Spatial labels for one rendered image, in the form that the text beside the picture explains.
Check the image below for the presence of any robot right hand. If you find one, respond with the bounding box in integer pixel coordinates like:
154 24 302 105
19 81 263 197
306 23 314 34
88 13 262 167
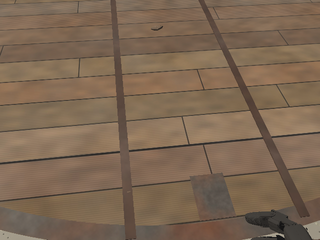
245 209 313 240

